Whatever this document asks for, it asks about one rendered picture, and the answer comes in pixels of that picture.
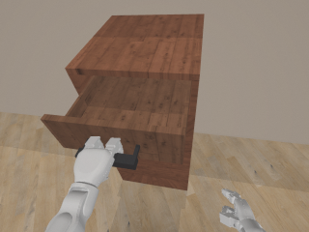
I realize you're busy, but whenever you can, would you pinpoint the drawer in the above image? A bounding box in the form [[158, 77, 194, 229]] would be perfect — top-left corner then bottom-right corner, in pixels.
[[41, 75, 192, 164]]

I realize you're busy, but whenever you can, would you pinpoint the handle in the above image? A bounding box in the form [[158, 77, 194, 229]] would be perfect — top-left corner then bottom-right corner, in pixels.
[[75, 138, 140, 170]]

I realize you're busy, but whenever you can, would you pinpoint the robot right hand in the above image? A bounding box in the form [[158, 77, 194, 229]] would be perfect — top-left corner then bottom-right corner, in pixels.
[[219, 188, 256, 232]]

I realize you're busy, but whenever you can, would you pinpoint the cabinet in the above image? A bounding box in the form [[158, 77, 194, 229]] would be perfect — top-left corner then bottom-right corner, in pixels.
[[65, 14, 205, 191]]

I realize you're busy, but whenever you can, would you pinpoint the left robot forearm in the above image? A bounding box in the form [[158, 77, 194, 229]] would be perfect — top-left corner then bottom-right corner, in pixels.
[[45, 182, 99, 232]]

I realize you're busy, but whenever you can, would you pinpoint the robot left hand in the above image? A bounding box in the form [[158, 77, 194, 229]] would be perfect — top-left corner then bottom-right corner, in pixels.
[[73, 136, 124, 188]]

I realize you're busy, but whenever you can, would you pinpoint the right robot forearm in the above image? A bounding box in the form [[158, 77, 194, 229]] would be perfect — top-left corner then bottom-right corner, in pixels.
[[239, 218, 266, 232]]

